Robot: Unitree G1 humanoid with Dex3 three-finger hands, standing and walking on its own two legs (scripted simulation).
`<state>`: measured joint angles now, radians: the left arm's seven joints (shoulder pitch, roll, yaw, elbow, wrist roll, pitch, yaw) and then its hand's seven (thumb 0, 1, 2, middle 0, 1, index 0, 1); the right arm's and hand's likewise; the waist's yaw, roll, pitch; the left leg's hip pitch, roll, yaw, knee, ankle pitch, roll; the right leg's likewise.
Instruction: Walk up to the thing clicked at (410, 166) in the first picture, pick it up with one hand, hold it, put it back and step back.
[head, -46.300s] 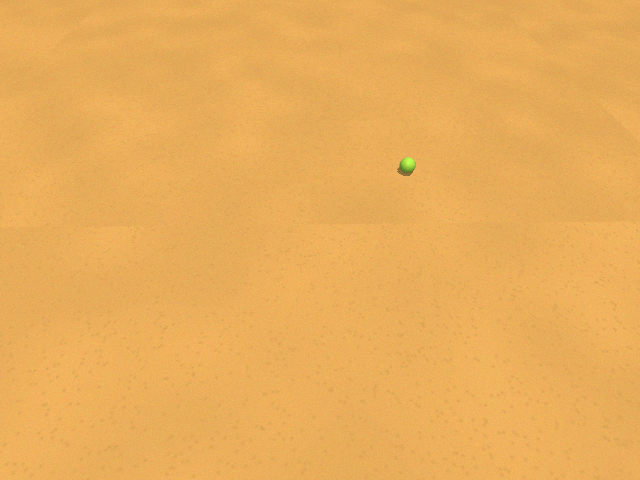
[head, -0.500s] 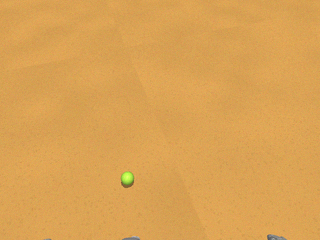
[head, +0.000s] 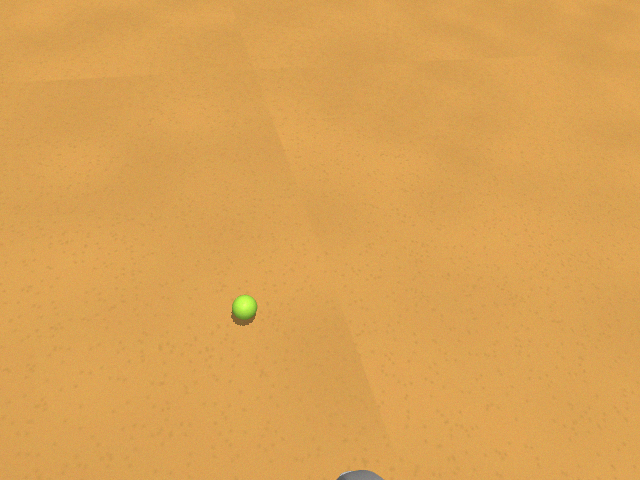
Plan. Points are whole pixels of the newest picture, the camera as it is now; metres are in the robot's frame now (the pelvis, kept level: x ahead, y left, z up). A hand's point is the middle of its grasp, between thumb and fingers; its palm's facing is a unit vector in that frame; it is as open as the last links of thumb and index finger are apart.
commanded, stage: step back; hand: left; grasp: from above
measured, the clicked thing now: (244, 307) +0.71 +0.17 -0.73
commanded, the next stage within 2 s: stand in 2.00 s
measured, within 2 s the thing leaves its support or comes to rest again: neither
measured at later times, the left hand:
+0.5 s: hand out of the picture -0.04 +0.22 -0.14, palm faces +0.00 -0.91 -0.42, open 7.4 cm
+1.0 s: hand out of the picture -0.28 +0.16 -0.16, palm faces -0.01 -0.92 -0.39, open 7.4 cm
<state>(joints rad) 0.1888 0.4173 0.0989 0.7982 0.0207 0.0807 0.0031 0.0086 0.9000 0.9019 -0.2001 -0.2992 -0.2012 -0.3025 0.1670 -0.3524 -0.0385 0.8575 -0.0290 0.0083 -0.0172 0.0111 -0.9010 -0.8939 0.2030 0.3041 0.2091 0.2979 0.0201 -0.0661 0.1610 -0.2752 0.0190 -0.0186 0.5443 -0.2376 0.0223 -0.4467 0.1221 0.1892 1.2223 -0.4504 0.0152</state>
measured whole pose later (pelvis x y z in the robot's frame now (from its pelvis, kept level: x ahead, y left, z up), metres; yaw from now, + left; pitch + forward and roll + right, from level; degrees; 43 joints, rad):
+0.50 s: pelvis -0.17 -0.05 -0.01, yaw +2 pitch -1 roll +1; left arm 0.15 0.38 0.08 0.74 0.05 0.06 0.01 0.01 0.90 0.90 -0.20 -0.30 -0.20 -0.30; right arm 0.24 -0.40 -0.05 0.87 -0.01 0.02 -0.04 0.01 -0.91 -0.89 0.20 0.30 0.20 0.30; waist 0.00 0.00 0.15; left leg -0.32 -0.05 -0.05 0.85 -0.49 -0.01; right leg -0.38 -0.03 -0.03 0.65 -0.25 -0.02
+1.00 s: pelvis -0.32 -0.11 -0.02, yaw -2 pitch -3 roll +0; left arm 0.27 0.37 0.06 0.93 0.05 0.03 -0.01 0.01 0.90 0.90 -0.20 -0.30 -0.20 -0.30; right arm 0.15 -0.42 -0.06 0.87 -0.02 0.04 -0.01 0.01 -0.91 -0.89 0.20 0.30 0.20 0.30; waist 0.05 0.02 0.08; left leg -0.48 0.00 -0.11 0.90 -0.46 0.00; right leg -0.23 0.01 0.06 0.70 -0.42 -0.01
